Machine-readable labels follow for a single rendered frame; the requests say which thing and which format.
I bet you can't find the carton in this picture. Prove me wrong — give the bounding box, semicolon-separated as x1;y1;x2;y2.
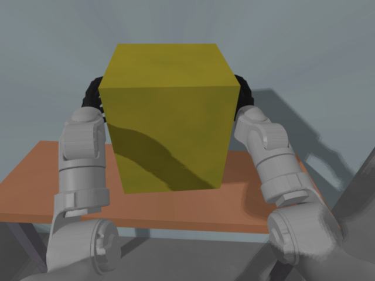
98;44;241;194

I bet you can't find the robot right hand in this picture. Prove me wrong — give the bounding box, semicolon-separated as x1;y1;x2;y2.
234;75;254;121

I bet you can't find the robot left hand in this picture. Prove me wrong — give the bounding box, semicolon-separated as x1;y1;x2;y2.
81;76;106;123

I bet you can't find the table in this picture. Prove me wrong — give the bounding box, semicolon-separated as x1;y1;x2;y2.
0;140;341;281

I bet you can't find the robot right upper arm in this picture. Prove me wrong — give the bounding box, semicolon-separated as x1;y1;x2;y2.
267;202;375;281

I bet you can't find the robot left forearm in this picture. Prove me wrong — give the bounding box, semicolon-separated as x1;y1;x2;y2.
46;107;110;269

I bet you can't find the robot left upper arm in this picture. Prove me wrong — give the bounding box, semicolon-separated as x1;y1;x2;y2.
20;218;121;281

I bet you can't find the robot right forearm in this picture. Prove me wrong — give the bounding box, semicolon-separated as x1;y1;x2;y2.
234;105;343;244

